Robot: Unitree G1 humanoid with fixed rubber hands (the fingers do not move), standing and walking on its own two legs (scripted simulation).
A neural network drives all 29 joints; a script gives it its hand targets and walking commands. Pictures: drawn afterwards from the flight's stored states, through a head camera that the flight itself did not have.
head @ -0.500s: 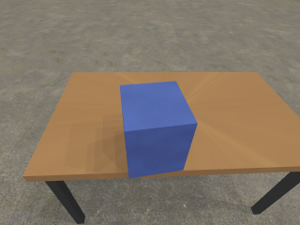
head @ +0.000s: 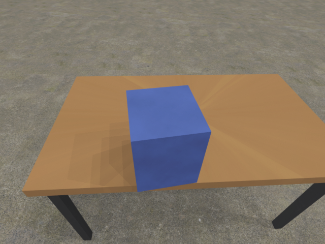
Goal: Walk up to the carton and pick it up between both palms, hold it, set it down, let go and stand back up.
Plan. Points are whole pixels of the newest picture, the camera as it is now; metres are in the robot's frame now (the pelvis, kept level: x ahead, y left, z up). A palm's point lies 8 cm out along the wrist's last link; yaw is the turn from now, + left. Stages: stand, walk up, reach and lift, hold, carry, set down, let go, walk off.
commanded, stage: stand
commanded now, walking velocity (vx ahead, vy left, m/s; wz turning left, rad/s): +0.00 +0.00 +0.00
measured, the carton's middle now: (162, 138) +0.45 +0.01 +0.00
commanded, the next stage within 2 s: none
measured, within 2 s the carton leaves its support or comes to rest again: neither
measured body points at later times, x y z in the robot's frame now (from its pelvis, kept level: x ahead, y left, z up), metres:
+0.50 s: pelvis +0.05 -0.01 +0.00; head +0.05 -0.02 +0.45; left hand +0.05 +0.22 -0.15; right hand +0.04 -0.24 -0.15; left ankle +0.05 +0.10 -0.74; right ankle +0.06 -0.12 -0.74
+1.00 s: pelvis +0.08 -0.01 +0.01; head +0.09 -0.01 +0.46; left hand +0.09 +0.21 -0.15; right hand +0.08 -0.24 -0.15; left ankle +0.05 +0.10 -0.74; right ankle +0.06 -0.12 -0.74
